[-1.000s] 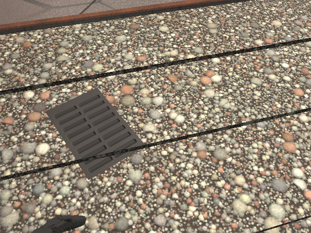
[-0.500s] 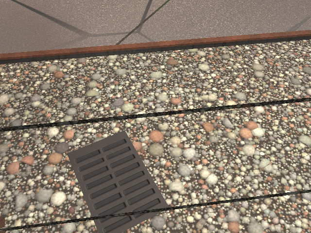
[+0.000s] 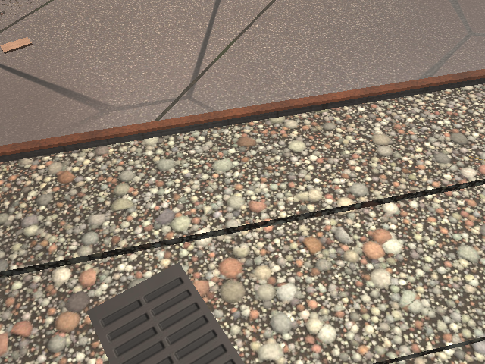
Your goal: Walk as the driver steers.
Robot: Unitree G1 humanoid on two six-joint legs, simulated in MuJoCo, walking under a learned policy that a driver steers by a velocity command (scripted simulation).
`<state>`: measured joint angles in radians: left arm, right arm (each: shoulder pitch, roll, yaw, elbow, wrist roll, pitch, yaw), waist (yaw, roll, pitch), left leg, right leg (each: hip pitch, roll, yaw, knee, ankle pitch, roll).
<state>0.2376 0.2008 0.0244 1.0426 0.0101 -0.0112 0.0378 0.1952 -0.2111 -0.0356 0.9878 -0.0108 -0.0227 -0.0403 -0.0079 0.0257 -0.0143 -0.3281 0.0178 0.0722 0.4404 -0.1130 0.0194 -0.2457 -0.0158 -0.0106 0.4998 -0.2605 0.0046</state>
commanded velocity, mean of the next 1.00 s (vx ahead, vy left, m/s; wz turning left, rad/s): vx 0.36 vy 0.00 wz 0.02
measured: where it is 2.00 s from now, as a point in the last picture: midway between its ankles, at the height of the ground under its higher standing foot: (202, 230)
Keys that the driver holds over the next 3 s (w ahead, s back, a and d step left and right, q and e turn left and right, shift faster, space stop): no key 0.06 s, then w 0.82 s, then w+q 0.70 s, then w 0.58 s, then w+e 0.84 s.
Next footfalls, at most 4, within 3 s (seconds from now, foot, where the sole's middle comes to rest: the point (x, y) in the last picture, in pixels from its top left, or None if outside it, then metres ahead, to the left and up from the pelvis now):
0.72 right None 0.49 -0.13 -0.74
1.28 left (218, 354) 0.55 0.12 -0.74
1.70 right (235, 212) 1.01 0.07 -0.71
2.18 left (144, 211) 1.03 0.38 -0.71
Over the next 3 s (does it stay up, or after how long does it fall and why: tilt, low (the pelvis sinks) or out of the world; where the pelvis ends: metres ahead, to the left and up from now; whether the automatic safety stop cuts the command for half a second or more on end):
stays up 1.35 0.36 0.08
